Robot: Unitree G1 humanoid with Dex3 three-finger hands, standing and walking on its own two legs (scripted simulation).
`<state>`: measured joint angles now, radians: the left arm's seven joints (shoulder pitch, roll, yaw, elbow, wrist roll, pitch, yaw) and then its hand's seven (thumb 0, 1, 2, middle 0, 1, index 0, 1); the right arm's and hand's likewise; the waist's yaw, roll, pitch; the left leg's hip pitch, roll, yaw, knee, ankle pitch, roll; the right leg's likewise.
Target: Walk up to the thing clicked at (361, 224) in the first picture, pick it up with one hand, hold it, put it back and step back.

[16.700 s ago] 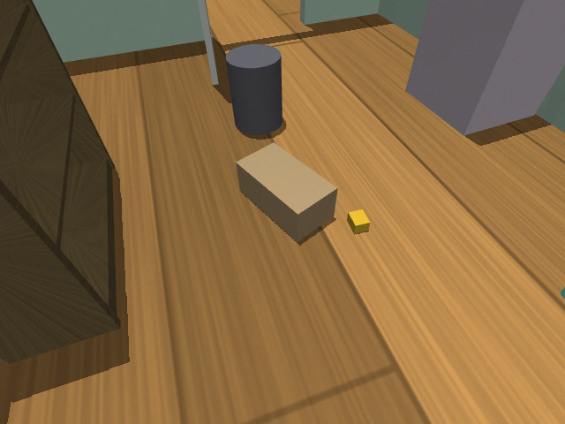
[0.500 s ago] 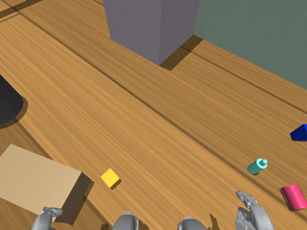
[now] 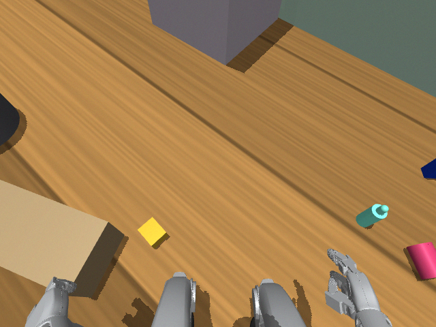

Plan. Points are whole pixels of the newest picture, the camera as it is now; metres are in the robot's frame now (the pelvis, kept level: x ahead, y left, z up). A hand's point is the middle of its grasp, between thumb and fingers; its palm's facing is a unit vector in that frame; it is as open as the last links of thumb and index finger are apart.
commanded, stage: rise first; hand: left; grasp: from above
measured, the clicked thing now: (153, 232) +0.43 +0.26 -0.61
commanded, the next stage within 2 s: none
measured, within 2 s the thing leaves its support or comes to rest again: neither
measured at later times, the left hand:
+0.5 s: hand (109, 262) +0.28 +0.32 -0.35, palm faces -0.25 -0.21 -0.95, open 13.3 cm
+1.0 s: hand (124, 248) +0.34 +0.31 -0.43, palm faces -0.31 -0.27 -0.91, open 13.4 cm
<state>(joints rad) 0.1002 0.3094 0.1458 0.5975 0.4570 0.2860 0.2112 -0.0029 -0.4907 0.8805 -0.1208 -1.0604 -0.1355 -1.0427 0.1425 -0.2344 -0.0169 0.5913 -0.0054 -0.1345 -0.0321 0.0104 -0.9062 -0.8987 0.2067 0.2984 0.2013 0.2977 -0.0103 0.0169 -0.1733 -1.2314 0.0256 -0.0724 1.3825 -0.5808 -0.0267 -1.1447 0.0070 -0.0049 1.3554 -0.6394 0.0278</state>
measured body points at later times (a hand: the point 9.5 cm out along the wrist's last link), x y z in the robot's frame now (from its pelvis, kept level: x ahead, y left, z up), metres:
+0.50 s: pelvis -0.08 -0.01 -0.21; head +0.12 +0.00 +0.19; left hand +0.30 +0.33 -0.29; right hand +0.05 -0.26 -0.36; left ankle +0.03 +0.13 -0.60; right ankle +0.00 -0.14 -0.60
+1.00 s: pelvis -0.08 +0.00 -0.27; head +0.15 +0.03 +0.12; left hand +0.35 +0.32 -0.38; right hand -0.03 -0.27 -0.40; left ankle +0.03 +0.13 -0.60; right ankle +0.00 -0.14 -0.60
